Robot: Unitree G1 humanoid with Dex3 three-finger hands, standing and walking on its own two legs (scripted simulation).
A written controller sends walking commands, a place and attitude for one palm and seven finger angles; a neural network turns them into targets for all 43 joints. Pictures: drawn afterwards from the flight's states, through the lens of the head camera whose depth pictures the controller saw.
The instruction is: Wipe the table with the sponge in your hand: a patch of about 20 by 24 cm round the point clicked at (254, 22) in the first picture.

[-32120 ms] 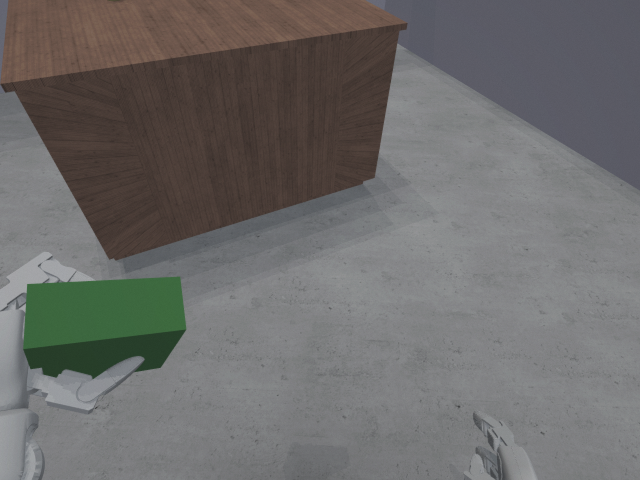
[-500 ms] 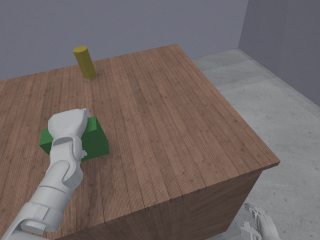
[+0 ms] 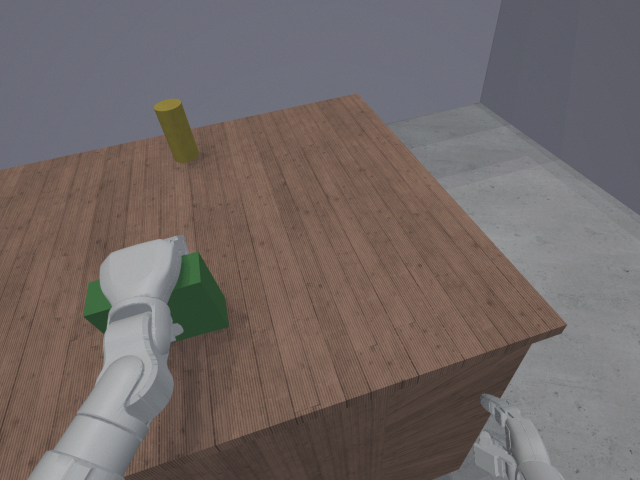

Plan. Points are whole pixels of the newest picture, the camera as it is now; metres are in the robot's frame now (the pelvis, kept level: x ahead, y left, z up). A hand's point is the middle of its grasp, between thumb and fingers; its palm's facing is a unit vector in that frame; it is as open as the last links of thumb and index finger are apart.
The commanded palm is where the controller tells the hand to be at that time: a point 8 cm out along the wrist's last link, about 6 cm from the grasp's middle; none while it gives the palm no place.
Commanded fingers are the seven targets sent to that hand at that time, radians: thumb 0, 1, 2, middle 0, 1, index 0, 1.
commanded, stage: wipe back along the middle lane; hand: left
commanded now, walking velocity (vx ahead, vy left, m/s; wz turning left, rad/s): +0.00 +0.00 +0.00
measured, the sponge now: (168, 312) +0.30 +0.25 +0.06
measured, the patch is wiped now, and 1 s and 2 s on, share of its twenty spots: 0.85 0.85 0.95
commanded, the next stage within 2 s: slide across to the third lane in 0.32 s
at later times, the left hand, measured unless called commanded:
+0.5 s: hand (164, 329) +0.25 +0.22 +0.10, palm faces +0.12 -0.09 -0.99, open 9.6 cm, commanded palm +0.22 +0.20 +0.13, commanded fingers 0.00 0.10 1.30 -1.20 -1.60 -1.20 -1.60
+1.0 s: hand (222, 315) +0.27 +0.16 +0.10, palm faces +0.10 -0.10 -0.99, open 9.6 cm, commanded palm +0.24 +0.14 +0.14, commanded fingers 0.00 0.10 1.30 -1.20 -1.60 -1.20 -1.60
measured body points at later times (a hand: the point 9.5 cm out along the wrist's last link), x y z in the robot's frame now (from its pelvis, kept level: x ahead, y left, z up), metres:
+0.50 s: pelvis -0.01 -0.01 +0.00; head -0.03 -0.06 +0.44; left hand +0.24 +0.22 +0.15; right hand +0.22 -0.22 -0.10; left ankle -0.02 +0.10 -0.74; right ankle -0.01 -0.11 -0.74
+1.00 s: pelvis -0.02 -0.03 +0.00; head -0.06 -0.09 +0.44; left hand +0.26 +0.16 +0.16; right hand +0.21 -0.22 -0.10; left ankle -0.02 +0.10 -0.74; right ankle -0.01 -0.11 -0.74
